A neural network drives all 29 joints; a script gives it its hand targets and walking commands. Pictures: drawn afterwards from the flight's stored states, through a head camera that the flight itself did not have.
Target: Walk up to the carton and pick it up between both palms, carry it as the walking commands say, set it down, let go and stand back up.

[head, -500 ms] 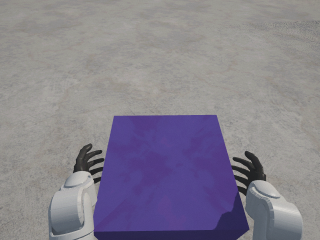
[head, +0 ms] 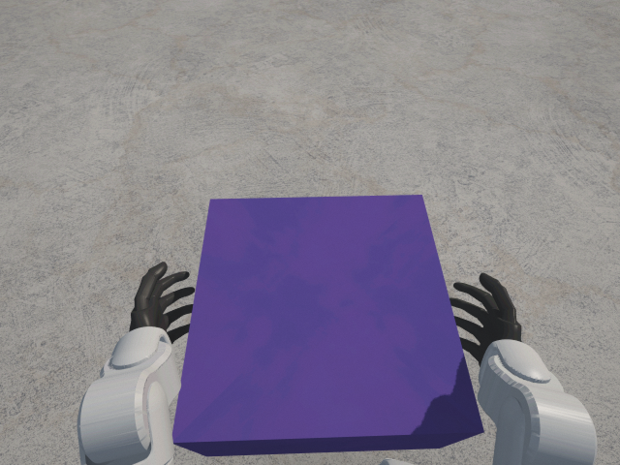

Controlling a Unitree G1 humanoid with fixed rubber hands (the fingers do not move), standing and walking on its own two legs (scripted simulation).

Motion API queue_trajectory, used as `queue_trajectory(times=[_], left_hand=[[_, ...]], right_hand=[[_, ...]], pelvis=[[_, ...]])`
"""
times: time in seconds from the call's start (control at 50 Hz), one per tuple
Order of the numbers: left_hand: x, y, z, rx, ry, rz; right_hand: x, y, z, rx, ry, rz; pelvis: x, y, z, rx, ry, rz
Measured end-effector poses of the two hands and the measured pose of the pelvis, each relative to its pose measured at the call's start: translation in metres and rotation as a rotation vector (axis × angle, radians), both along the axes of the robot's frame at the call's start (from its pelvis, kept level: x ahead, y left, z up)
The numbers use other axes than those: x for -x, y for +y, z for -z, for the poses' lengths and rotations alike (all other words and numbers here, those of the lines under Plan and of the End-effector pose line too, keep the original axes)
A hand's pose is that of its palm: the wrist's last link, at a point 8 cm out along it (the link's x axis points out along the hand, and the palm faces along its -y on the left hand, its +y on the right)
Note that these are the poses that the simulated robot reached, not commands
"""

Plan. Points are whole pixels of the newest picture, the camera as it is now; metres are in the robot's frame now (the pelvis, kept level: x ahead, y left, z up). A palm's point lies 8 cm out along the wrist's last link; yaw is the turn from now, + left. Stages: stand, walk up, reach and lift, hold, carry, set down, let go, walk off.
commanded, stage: carry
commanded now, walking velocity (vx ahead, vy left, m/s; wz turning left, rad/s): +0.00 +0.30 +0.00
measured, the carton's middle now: (320, 318) +0.31 +0.01 +0.00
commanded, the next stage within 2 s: none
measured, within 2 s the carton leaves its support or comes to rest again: neither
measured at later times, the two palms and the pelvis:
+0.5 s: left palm out of the picture +0.16 +0.36 +0.08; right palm (338, 413) +0.17 -0.01 +0.09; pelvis -0.07 +0.15 +0.00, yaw +1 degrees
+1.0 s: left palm out of the picture +0.08 +0.52 +0.10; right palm out of the picture +0.09 +0.15 +0.11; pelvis -0.15 +0.33 +0.01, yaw +3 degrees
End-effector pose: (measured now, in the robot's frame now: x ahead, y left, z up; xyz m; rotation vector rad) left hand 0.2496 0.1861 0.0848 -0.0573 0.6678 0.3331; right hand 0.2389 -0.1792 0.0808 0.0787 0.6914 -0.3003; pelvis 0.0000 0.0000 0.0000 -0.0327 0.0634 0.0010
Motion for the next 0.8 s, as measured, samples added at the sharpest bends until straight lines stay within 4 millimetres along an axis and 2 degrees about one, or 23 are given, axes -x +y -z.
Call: queue_trajectory(times=[0.1, 0.22, 0.3, 0.38, 0.46, 0.56, 0.68, 0.8], left_hand=[[0.008, 0.011, -0.006, -0.02, -0.044, 0.018], [0.049, 0.047, 0.002, 0.0, 0.021, -0.03], [0.068, 0.079, 0.003, 0.013, 0.024, -0.047], [0.076, 0.122, 0.004, 0.023, -0.014, -0.055], [0.088, 0.16, 0.007, 0.051, -0.005, -0.082], [0.101, 0.182, 0.004, 0.047, 0.011, -0.062], [0.111, 0.201, -0.007, -0.012, -0.028, 0.011], [0.134, 0.233, -0.011, -0.017, 0.017, 0.033]], right_hand=[[0.013, 0.012, 0.001, -0.013, -0.045, 0.014], [0.036, 0.046, 0.001, -0.017, 0.018, -0.033], [0.044, 0.079, -0.008, 0.004, 0.013, -0.043], [0.049, 0.122, -0.014, 0.037, -0.029, -0.051], [0.06, 0.16, -0.013, 0.048, -0.012, -0.086], [0.08, 0.183, -0.013, 0.053, 0.005, -0.055], [0.112, 0.201, -0.004, -0.01, -0.038, 0.009], [0.145, 0.233, -0.006, -0.031, 0.009, 0.029]], pelvis=[[0.017, 0.015, 0.007, 0.011, 0.01, -0.036], [0.032, 0.039, 0.0, -0.011, -0.028, -0.037], [0.04, 0.069, -0.003, -0.041, -0.029, -0.05], [0.048, 0.109, 0.004, -0.053, -0.029, -0.054], [0.063, 0.138, 0.002, -0.02, -0.03, -0.021], [0.083, 0.169, -0.001, -0.025, -0.029, -0.01], [0.106, 0.206, 0.007, -0.048, -0.029, 0.013], [0.123, 0.24, -0.005, -0.035, -0.045, -0.013]])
